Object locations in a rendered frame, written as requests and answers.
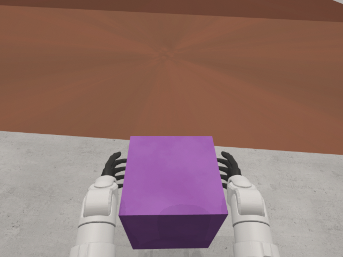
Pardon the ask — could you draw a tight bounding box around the carton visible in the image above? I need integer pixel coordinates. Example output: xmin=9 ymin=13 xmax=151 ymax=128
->
xmin=118 ymin=136 xmax=228 ymax=250

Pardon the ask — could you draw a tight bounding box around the left robot hand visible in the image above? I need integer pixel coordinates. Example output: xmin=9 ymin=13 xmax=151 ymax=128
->
xmin=101 ymin=152 xmax=127 ymax=188

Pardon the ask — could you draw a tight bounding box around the right robot hand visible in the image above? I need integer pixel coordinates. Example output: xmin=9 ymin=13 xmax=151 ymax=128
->
xmin=217 ymin=151 xmax=241 ymax=189

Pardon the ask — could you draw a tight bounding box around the robot left forearm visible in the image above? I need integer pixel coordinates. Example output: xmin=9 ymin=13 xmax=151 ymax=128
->
xmin=69 ymin=175 xmax=118 ymax=257

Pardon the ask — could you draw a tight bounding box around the robot right forearm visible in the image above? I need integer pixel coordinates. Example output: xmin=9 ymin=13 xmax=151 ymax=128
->
xmin=227 ymin=175 xmax=280 ymax=257

